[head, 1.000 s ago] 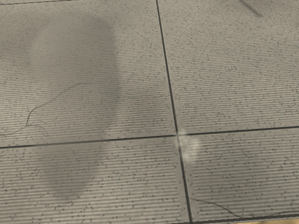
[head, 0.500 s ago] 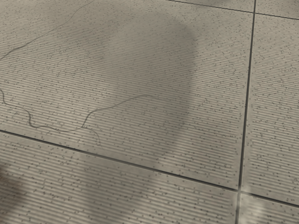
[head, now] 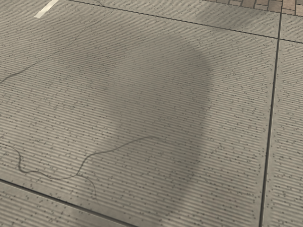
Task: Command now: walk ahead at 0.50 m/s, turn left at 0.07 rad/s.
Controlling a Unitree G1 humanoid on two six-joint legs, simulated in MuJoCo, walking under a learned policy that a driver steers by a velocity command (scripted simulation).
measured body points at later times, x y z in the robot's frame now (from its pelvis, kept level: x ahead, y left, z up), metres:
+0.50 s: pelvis +0.19 +0.02 +0.01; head +0.23 +0.03 +0.46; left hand +0.25 +0.28 -0.14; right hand +0.31 -0.25 -0.10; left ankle +0.29 +0.09 -0.72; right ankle +0.09 -0.07 -0.68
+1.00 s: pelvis +0.17 -0.01 +0.02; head +0.18 -0.04 +0.47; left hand +0.39 +0.19 -0.08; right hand +0.14 -0.30 -0.12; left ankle +0.27 +0.10 -0.66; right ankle +0.13 -0.08 -0.72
